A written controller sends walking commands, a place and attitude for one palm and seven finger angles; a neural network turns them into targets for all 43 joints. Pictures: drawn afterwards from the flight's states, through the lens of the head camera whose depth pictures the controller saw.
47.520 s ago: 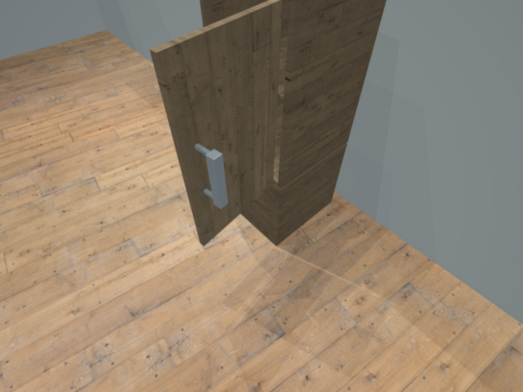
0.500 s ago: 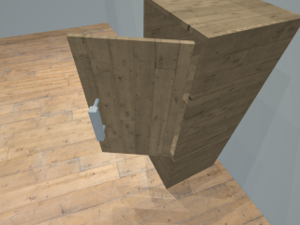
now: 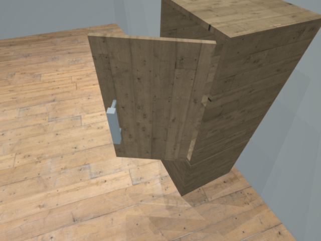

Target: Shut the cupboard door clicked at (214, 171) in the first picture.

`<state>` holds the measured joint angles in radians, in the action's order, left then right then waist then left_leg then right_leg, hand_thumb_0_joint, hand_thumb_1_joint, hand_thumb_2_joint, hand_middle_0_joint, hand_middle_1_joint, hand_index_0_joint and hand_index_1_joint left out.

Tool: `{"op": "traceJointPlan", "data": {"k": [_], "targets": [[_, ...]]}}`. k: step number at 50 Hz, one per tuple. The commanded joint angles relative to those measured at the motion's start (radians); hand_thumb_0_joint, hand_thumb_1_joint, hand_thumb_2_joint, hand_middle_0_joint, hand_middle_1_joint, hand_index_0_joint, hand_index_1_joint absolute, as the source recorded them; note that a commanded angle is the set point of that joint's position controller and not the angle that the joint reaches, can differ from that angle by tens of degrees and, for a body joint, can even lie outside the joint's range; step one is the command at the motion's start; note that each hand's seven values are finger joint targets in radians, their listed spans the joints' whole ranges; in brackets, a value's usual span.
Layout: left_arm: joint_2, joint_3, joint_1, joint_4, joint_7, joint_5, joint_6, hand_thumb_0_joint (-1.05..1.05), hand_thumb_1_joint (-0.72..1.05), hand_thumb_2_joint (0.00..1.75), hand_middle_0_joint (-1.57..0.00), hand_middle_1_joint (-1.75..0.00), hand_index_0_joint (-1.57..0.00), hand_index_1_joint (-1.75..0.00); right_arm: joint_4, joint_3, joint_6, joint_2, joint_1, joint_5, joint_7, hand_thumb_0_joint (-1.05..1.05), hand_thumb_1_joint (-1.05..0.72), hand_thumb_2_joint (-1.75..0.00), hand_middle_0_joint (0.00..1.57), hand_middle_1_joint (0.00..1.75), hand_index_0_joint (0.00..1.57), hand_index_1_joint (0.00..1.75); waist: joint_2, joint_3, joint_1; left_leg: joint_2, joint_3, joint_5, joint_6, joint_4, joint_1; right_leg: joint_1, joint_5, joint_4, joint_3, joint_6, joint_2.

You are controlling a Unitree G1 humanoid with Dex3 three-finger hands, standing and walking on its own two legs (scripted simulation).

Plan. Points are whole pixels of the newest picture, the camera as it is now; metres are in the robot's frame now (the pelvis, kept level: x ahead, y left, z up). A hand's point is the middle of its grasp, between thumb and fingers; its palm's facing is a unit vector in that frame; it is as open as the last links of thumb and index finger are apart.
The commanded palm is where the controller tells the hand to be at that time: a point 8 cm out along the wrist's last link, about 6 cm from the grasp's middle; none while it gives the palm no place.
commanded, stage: shuffle to correct the standing spot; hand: left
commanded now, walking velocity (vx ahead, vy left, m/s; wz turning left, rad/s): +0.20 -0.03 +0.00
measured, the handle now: (115, 122) +0.51 +0.19 -0.06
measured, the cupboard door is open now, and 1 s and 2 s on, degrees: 60 60 60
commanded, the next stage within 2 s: come to a stop and stand still in 0.20 s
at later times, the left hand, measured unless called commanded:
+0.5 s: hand out of the picture +0.14 +0.18 -0.17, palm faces -0.02 -0.97 -0.24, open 7.3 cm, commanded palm none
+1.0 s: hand out of the picture +0.11 +0.21 -0.18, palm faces -0.01 -0.97 -0.25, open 7.4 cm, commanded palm none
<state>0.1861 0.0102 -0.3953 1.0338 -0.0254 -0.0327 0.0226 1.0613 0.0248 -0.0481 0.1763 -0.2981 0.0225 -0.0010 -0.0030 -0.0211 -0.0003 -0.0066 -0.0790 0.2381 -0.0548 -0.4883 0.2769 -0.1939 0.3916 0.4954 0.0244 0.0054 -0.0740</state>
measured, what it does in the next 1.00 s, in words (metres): steps on the spot: right foot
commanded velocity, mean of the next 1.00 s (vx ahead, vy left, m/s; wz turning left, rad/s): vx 0.00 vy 0.00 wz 0.00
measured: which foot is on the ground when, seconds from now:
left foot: down 0.00-1.00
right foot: down 0.00-0.18, up 0.20-0.46, down 0.48-1.00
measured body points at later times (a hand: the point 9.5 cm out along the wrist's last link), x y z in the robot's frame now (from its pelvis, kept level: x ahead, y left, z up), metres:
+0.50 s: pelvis +0.06 -0.01 -0.01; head +0.08 -0.02 +0.44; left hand +0.14 +0.23 -0.15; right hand +0.00 -0.21 -0.17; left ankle +0.03 +0.09 -0.74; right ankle +0.11 -0.13 -0.74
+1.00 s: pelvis +0.05 +0.01 -0.02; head +0.04 +0.02 +0.43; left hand +0.11 +0.26 -0.16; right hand +0.11 -0.23 -0.16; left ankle +0.03 +0.09 -0.74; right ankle +0.11 -0.13 -0.74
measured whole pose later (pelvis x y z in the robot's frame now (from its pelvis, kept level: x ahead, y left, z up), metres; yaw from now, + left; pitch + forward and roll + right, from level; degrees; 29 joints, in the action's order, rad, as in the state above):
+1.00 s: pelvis +0.05 +0.01 -0.02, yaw -2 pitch -2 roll +0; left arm 0.21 0.01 -0.30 0.94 -0.04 -0.02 0.04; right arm 0.93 0.04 -0.02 0.19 -0.25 0.03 -0.01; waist 0.00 0.00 0.01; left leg -0.01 -0.10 0.40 -0.06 -0.65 0.21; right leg -0.35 0.22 0.61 0.06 0.03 -0.07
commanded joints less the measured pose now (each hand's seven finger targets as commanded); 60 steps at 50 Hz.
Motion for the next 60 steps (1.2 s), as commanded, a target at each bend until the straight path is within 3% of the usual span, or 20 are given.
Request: {"op": "traceJointPlan", "data": {"k": [1, 3, 4, 7, 9, 10, 11, 14, 20, 22, 24, 26, 28, 32, 35, 38, 39, 43, 47, 60], "targets": [[0.077, 0.030, -0.178, 0.019, -0.003, 0.000, -0.014, 0.00, 0.90, 0.90, -0.20, -0.30, -0.20, -0.30, -0.069, 0.031, 0.013, 0.114, 0.047, -0.007, -0.010, 0.00, -0.90, -0.90, 0.20, 0.30, 0.20, 0.30, -0.061, -0.119, -0.043, 0.036, 0.078, 0.406, 0.034, 0.083, 0.159, -0.037, 0.231, -0.179, -0.083, -0.062, -0.026], [0.142, 0.056, -0.109, 0.006, -0.013, 0.009, -0.025, 0.00, 0.90, 0.90, -0.20, -0.30, -0.20, -0.30, -0.079, 0.029, 0.012, 0.055, 0.025, -0.004, -0.007, 0.00, -0.90, -0.90, 0.20, 0.30, 0.20, 0.30, -0.270, -0.111, -0.005, -0.007, -0.015, 0.192, 0.053, -0.283, 0.123, -0.147, 0.414, -0.373, -0.343, -0.154, -0.219], [0.150, 0.060, -0.047, -0.014, -0.018, 0.012, -0.033, 0.00, 0.90, 0.90, -0.20, -0.30, -0.20, -0.30, -0.073, 0.034, 0.014, 0.057, 0.001, -0.003, -0.005, 0.00, -0.90, -0.90, 0.20, 0.30, 0.20, 0.30, -0.247, -0.090, 0.025, 0.018, 0.010, 0.177, 0.047, -0.388, 0.074, -0.202, 0.376, -0.391, -0.369, -0.176, -0.255], [0.106, 0.045, 0.060, -0.043, -0.010, 0.006, -0.033, 0.00, 0.90, 0.90, -0.20, -0.30, -0.20, -0.30, -0.024, 0.019, 0.058, 0.032, -0.162, -0.011, 0.001, 0.00, -0.90, -0.90, 0.20, 0.30, 0.20, 0.30, -0.034, -0.085, 0.095, 0.035, 0.020, 0.182, 0.030, 0.027, -0.151, -0.268, 0.180, -0.057, -0.101, -0.093, -0.093], [0.020, 0.028, 0.030, -0.069, 0.003, 0.004, -0.031, 0.00, 0.90, 0.90, -0.20, -0.30, -0.20, -0.30, 0.009, 0.048, 0.081, 0.156, -0.287, 0.004, -0.024, 0.00, -0.90, -0.90, 0.20, 0.30, 0.20, 0.30, 0.363, -0.121, 0.098, 0.324, 0.499, 0.367, -0.052, 0.333, -0.262, -0.528, 0.175, 0.418, 0.073, -0.013, 0.072], [0.031, 0.034, 0.081, -0.094, 0.007, 0.001, -0.032, 0.00, 0.90, 0.90, -0.20, -0.30, -0.20, -0.30, -0.001, 0.048, 0.077, 0.180, -0.266, 0.008, -0.036, 0.00, -0.90, -0.90, 0.20, 0.30, 0.20, 0.30, 0.246, -0.175, 0.089, 0.388, 0.531, 0.308, -0.128, 0.364, -0.187, -0.555, 0.117, 0.529, -0.021, -0.025, 0.009], [0.030, 0.039, 0.067, -0.085, 0.017, 0.001, -0.036, 0.00, 0.90, 0.90, -0.20, -0.30, -0.20, -0.30, -0.023, 0.041, 0.079, 0.161, -0.189, 0.010, -0.032, 0.00, -0.90, -0.90, 0.20, 0.30, 0.20, 0.30, 0.113, -0.133, 0.050, 0.376, 0.485, 0.337, -0.148, 0.363, -0.118, -0.502, 0.048, 0.572, -0.037, -0.032, -0.031], [0.009, 0.038, 0.039, -0.049, 0.025, 0.003, -0.032, 0.00, 0.90, 0.90, -0.20, -0.30, -0.20, -0.30, -0.040, 0.018, 0.099, 0.108, -0.089, 0.004, -0.032, 0.00, -0.90, -0.90, 0.20, 0.30, 0.20, 0.30, 0.106, -0.137, 0.000, 0.318, 0.334, 0.172, -0.135, 0.375, -0.002, -0.395, -0.079, 0.542, -0.024, -0.008, -0.062], [-0.038, 0.023, 0.051, -0.051, 0.012, 0.018, -0.041, 0.00, 0.90, 0.90, -0.20, -0.30, -0.20, -0.30, -0.007, 0.009, 0.094, 0.087, -0.097, 0.003, -0.046, 0.00, -0.90, -0.90, 0.20, 0.30, 0.20, 0.30, 0.047, -0.006, -0.011, 0.236, 0.116, -0.368, -0.089, 0.140, -0.075, -0.068, -0.195, 0.048, 0.067, 0.012, 0.016], [0.017, 0.029, -0.029, -0.015, -0.005, 0.019, -0.052, 0.00, 0.90, 0.90, -0.20, -0.30, -0.20, -0.30, 0.005, 0.003, 0.085, 0.043, -0.107, -0.010, -0.041, 0.00, -0.90, -0.90, 0.20, 0.30, 0.20, 0.30, -0.035, 0.039, -0.039, 0.147, 0.060, -0.141, 0.000, 0.015, 0.026, 0.147, -0.435, -0.098, -0.035, 0.005, -0.048], [0.110, 0.030, 0.016, -0.026, -0.018, 0.021, -0.059, 0.00, 0.90, 0.90, -0.20, -0.30, -0.20, -0.30, 0.009, -0.002, 0.059, -0.008, -0.162, -0.020, -0.033, 0.00, -0.90, -0.90, 0.20, 0.30, 0.20, 0.30, -0.179, 0.022, 0.010, 0.058, 0.005, 0.201, 0.055, -0.041, 0.059, 0.093, -0.641, -0.141, -0.202, -0.117, -0.265], [0.112, 0.034, 0.091, -0.054, -0.022, 0.018, -0.047, 0.00, 0.90, 0.90, -0.20, -0.30, -0.20, -0.30, 0.024, 0.002, 0.046, -0.038, -0.174, -0.017, -0.032, 0.00, -0.90, -0.90, 0.20, 0.30, 0.20, 0.30, -0.055, -0.013, 0.032, 0.060, 0.020, 0.081, 0.054, -0.025, -0.005, -0.014, -0.700, -0.074, -0.146, -0.132, -0.231], [0.112, 0.039, 0.108, -0.065, -0.027, 0.021, -0.044, 0.00, 0.90, 0.90, -0.20, -0.30, -0.20, -0.30, 0.022, 0.014, 0.037, -0.001, -0.165, -0.016, -0.033, 0.00, -0.90, -0.90, 0.20, 0.30, 0.20, 0.30, -0.139, 0.021, 0.022, 0.068, 0.015, 0.001, 0.061, -0.061, -0.029, 0.004, -0.762, -0.053, -0.129, -0.128, -0.205], [0.133, 0.060, 0.137, -0.092, -0.035, 0.015, -0.026, 0.00, 0.90, 0.90, -0.20, -0.30, -0.20, -0.30, -0.006, 0.031, 0.029, 0.014, -0.140, -0.016, -0.032, 0.00, -0.90, -0.90, 0.20, 0.30, 0.20, 0.30, -0.107, 0.068, 0.011, 0.058, 0.014, -0.036, 0.068, -0.083, -0.028, 0.033, -0.790, -0.020, -0.139, -0.152, -0.227], [0.109, 0.061, 0.178, -0.123, -0.032, 0.014, -0.010, 0.00, 0.90, 0.90, -0.20, -0.30, -0.20, -0.30, -0.031, 0.040, 0.027, 0.030, -0.122, -0.012, -0.030, 0.00, -0.90, -0.90, 0.20, 0.30, 0.20, 0.30, -0.029, 0.070, 0.021, 0.093, 0.050, -0.195, 0.051, -0.016, -0.102, -0.064, -0.583, 0.018, -0.085, -0.106, -0.156], [0.042, 0.048, 0.210, -0.138, -0.024, 0.013, 0.007, 0.00, 0.90, 0.90, -0.20, -0.30, -0.20, -0.30, -0.080, 0.043, 0.033, 0.078, -0.010, 0.002, -0.029, 0.00, -0.90, -0.90, 0.20, 0.30, 0.20, 0.30, 0.193, -0.019, 0.003, 0.238, 0.174, -0.326, -0.048, 0.161, 0.040, -0.062, -0.137, 0.198, 0.052, 0.001, 0.020], [0.175, 0.015, 0.142, -0.169, -0.027, 0.015, -0.009, 0.00, 0.90, 0.90, -0.20, -0.30, -0.20, -0.30, -0.131, 0.037, 0.047, 0.147, 0.003, 0.012, -0.030, 0.00, -0.90, -0.90, 0.20, 0.30, 0.20, 0.30, 0.148, 0.014, -0.005, 0.168, 0.182, -0.324, -0.035, 0.161, -0.077, -0.075, 0.007, 0.142, 0.015, -0.019, 0.032], [0.087, 0.019, 0.116, -0.173, -0.021, 0.013, -0.022, 0.00, 0.90, 0.90, -0.20, -0.30, -0.20, -0.30, -0.198, 0.047, 0.068, 0.126, 0.082, 0.002, -0.027, 0.00, -0.90, -0.90, 0.20, 0.30, 0.20, 0.30, 0.070, 0.128, -0.008, 0.134, 0.120, -0.169, 0.004, 0.000, -0.001, -0.013, -0.241, 0.082, -0.005, -0.042, -0.009], [0.101, 0.013, 0.128, -0.177, -0.017, 0.005, -0.012, 0.00, 0.90, 0.90, -0.20, -0.30, -0.20, -0.30, -0.212, 0.043, 0.051, 0.152, 0.068, 0.002, -0.016, 0.00, -0.90, -0.90, 0.20, 0.30, 0.20, 0.30, 0.072, -0.101, 0.019, 0.127, 0.147, 0.260, 0.013, 0.108, 0.180, -0.127, -0.108, 0.061, 0.007, -0.027, -0.004], [0.207, 0.029, 0.118, -0.146, -0.006, 0.013, -0.054, 0.00, 0.90, 0.90, -0.20, -0.30, -0.20, -0.30, -0.177, 0.041, 0.075, 0.233, 0.094, -0.005, -0.010, 0.00, -0.90, -0.90, 0.20, 0.30, 0.20, 0.30, -0.014, -0.001, 0.018, 0.100, 0.126, 0.061, -0.010, 0.098, -0.017, -0.074, -0.214, -0.052, -0.092, -0.048, -0.047]]}}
